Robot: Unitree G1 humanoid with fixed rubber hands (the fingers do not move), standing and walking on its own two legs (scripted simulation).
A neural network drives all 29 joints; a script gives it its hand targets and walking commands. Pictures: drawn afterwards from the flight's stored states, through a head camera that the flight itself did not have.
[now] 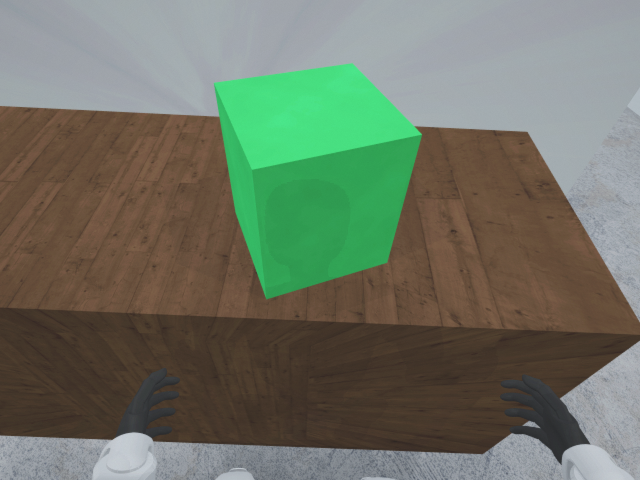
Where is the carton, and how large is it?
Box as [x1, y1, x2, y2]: [214, 63, 421, 298]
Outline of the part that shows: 352,63 214,83 235,211 266,298 371,267 387,261 421,134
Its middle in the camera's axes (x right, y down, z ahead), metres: -0.02 -0.08 +0.59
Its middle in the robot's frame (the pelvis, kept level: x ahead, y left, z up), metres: +0.51 +0.02 +0.09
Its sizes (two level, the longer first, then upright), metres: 0.210 0.200 0.250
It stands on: a pedestal, 0.70 m high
